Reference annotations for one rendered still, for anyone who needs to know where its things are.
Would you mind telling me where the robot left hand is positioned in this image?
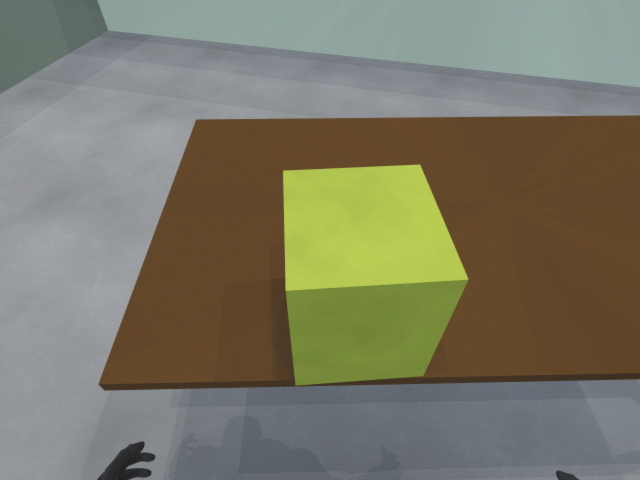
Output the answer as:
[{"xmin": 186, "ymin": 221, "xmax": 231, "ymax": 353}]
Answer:
[{"xmin": 97, "ymin": 441, "xmax": 155, "ymax": 480}]

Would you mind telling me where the carton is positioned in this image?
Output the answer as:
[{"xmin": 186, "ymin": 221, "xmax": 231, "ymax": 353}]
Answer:
[{"xmin": 283, "ymin": 165, "xmax": 469, "ymax": 386}]

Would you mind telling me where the table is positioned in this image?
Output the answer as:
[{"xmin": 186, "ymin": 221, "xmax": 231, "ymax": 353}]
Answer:
[{"xmin": 98, "ymin": 115, "xmax": 640, "ymax": 391}]

